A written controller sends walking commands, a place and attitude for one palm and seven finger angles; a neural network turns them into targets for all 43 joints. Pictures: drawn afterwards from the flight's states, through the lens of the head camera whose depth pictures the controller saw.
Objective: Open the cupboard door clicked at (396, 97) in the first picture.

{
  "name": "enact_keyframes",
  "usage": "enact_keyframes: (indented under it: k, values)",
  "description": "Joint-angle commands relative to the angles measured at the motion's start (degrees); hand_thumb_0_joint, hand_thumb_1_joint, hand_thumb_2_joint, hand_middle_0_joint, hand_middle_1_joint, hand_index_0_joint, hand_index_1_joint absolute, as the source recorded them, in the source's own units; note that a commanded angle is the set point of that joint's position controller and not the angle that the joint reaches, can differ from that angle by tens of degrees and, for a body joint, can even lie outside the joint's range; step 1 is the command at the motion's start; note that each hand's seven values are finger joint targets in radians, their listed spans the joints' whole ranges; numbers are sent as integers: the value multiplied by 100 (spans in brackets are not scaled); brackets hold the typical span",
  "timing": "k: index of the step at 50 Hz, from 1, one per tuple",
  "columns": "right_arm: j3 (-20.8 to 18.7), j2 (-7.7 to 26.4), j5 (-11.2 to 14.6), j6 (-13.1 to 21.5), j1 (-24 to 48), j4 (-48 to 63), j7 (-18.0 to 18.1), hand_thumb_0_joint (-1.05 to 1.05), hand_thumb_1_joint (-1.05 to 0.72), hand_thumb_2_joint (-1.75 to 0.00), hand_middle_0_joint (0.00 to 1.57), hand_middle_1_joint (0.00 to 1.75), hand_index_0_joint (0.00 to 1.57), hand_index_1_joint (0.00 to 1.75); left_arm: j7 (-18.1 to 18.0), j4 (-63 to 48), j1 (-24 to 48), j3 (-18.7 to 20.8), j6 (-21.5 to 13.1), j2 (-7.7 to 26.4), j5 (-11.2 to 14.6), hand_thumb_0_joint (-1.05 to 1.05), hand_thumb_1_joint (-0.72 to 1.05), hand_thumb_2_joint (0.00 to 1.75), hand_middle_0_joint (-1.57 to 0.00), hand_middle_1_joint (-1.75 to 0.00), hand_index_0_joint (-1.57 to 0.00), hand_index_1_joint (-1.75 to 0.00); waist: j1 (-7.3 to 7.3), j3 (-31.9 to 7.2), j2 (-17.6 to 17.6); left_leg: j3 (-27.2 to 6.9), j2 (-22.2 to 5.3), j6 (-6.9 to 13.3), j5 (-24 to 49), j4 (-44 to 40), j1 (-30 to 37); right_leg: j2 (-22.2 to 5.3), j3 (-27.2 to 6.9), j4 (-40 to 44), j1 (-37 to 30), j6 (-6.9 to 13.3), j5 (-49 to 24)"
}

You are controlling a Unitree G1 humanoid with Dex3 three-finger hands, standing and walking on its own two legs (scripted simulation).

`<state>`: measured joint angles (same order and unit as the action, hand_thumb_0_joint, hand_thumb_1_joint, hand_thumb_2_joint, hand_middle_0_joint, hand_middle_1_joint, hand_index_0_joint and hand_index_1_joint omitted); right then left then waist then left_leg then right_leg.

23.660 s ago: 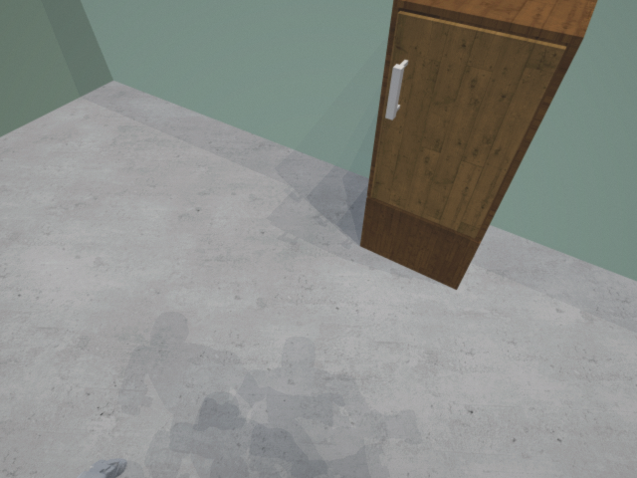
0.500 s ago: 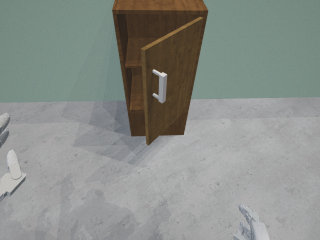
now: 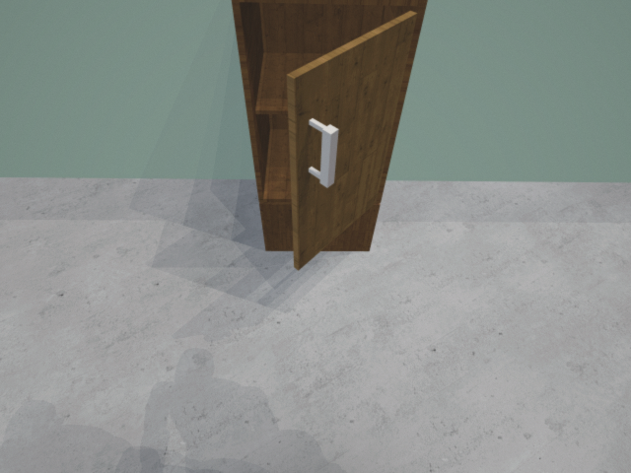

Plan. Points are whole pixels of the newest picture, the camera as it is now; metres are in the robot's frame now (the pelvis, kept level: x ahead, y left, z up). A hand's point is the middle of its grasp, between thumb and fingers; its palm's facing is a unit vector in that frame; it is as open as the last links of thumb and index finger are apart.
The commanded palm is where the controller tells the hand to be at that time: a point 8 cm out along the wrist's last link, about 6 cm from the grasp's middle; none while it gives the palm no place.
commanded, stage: let the arm hang, fingers relaxed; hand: left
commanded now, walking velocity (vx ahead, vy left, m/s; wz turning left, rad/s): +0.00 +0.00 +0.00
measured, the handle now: (321, 153) +0.69 +0.03 -0.04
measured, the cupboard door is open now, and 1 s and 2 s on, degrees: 46 46 46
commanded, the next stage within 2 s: look to check the result in 0.60 s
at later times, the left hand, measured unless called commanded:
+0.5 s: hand out of the picture +0.07 +0.18 -0.17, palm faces -0.01 -0.97 -0.23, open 7.4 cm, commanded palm none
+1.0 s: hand out of the picture +0.05 +0.18 -0.16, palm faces +0.00 -0.96 -0.27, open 7.4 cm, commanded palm none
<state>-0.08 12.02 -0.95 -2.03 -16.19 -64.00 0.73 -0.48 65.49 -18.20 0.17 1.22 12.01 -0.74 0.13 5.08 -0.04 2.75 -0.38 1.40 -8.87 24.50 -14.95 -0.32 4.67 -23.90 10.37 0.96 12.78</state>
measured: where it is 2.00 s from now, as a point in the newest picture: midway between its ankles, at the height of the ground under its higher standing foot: outside the picture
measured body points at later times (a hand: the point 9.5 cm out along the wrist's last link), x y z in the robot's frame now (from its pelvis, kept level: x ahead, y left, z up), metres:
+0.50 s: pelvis +0.01 -0.01 +0.00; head +0.02 -0.02 +0.45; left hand +0.07 +0.23 -0.15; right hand +0.03 -0.24 -0.16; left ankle +0.05 +0.10 -0.74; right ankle +0.00 -0.11 -0.74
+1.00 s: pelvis +0.03 -0.03 +0.00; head +0.05 -0.04 +0.45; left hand +0.05 +0.23 -0.14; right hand +0.05 -0.27 -0.16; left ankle +0.05 +0.10 -0.74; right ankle +0.00 -0.11 -0.74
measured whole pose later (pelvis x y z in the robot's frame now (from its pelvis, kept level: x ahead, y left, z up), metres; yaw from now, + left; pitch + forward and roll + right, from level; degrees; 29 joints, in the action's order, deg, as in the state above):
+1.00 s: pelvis +0.03 -0.03 +0.00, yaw +0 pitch -1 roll +0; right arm -0.3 12.6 -0.9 -0.7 -11.2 -65.4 1.4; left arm -1.2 66.4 -12.5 0.8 -0.6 12.3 -0.6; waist 0.5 3.7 -1.4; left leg 2.5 -1.6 -0.9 -9.4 20.0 -9.2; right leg 1.2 4.7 -19.8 5.0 2.7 13.7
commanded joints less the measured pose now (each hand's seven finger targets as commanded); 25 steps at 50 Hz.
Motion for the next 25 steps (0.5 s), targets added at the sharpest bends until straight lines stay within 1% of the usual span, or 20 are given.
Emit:
enact_keyframes:
  k: [1,2,3,6,7,9,10,11,12,13,14,16,17,19,22,23,25]
  values:
    - [-149,725,-10,184,-69,199,89,0,-90,-90,20,30,20,30,-79,-177,106,132,-190,757,23,0,90,90,-20,-30,-20,-30,60,-314,-166,-690,-604,64,-505,-613,314,-584,-704,664,243,245,354]
    - [-163,739,-2,185,-70,202,92,0,-90,-90,20,30,20,30,-84,-157,57,140,-196,757,19,0,90,90,-20,-30,-20,-30,38,-337,-157,-686,-607,76,-474,-602,336,-583,-703,680,231,249,359]
    - [-147,688,-11,176,-89,153,90,0,-90,-90,20,30,20,30,-90,-123,101,134,-181,746,20,0,90,90,-20,-30,-20,-30,56,-222,-111,-689,-616,67,-583,-652,278,-592,-674,680,272,246,451]
    - [-154,665,-16,186,-136,113,91,0,-90,-90,20,30,20,30,-98,-87,120,146,-178,731,16,0,90,90,-20,-30,-20,-30,46,-172,63,-688,-607,76,-525,-683,274,-595,-667,669,274,237,434]
    - [-163,679,-10,186,-117,121,90,0,-90,-90,20,30,20,30,-103,-97,89,145,-188,738,14,0,90,90,-20,-30,-20,-30,26,-210,68,-667,-591,76,-456,-637,323,-588,-672,681,274,235,431]
    - [-148,609,-22,185,-103,80,80,0,-90,-90,20,30,20,30,-110,-100,167,143,-175,715,13,0,90,90,-20,-30,-20,-30,46,-99,-3,-672,-597,66,-563,-716,276,-597,-685,678,337,226,498]
    - [-152,588,-26,187,-102,73,76,0,-90,-90,20,30,20,30,-111,-105,192,152,-175,725,8,0,90,90,-20,-30,-20,-30,40,-83,34,-671,-587,60,-584,-736,250,-594,-688,679,323,218,502]
    - [-151,589,-27,188,-67,69,74,0,-90,-90,20,30,20,30,-112,-107,203,149,-181,728,9,0,90,90,-20,-30,-20,-30,32,-94,89,-651,-574,60,-483,-701,290,-603,-691,683,320,218,436]
    - [-155,594,-20,189,-56,83,72,0,-90,-90,20,30,20,30,-117,-124,196,157,-190,730,3,0,90,90,-20,-30,-20,-30,27,-118,65,-618,-566,54,-411,-666,314,-605,-694,709,316,211,440]
    - [-138,526,-26,195,-60,61,66,0,-90,-90,20,30,20,30,-119,-133,254,158,-191,724,5,0,90,90,-20,-30,-20,-30,42,-95,145,-606,-567,50,-317,-670,305,-626,-686,707,294,209,386]
    - [-135,517,-34,196,-42,52,65,0,-90,-90,20,30,20,30,-121,-146,273,150,-193,687,10,0,90,90,-20,-30,-20,-30,40,-67,105,-596,-557,36,-294,-672,325,-616,-703,706,324,196,371]
    - [-133,515,-35,214,1,47,66,0,-90,-90,20,30,20,30,-122,-170,325,162,-209,699,7,0,90,90,-20,-30,-20,-30,38,-134,41,-580,-564,29,-97,-664,375,-628,-714,704,246,194,185]
    - [-135,539,-22,221,18,62,64,0,-90,-90,20,30,20,30,-126,-189,322,173,-218,727,2,0,90,90,-20,-30,-20,-30,24,-157,93,-600,-571,34,-19,-654,393,-616,-709,700,223,187,135]
    - [-123,509,-32,232,69,48,64,0,-90,-90,20,30,20,30,-125,-197,384,170,-230,708,9,0,90,90,-20,-30,-20,-30,29,-139,53,-578,-570,20,123,-655,406,-642,-710,724,172,181,0]
    - [-129,534,-26,249,137,62,71,0,-90,-90,20,30,20,30,-131,-223,388,189,-254,726,9,0,90,90,-20,-30,-20,-30,6,-278,-25,-564,-581,10,391,-615,511,-644,-694,718,29,167,-299]
    - [-121,514,-34,248,166,55,74,0,-90,-90,20,30,20,30,-131,-221,430,180,-251,689,12,0,90,90,-20,-30,-20,-30,28,-219,-56,-562,-580,-1,370,-630,500,-653,-697,737,46,170,-294]
    - [-114,522,-36,254,169,43,81,0,-90,-90,20,30,20,30,-126,-225,464,180,-250,682,17,0,90,90,-20,-30,-20,-30,25,-221,-91,-575,-581,-14,371,-663,517,-635,-714,739,19,173,-309]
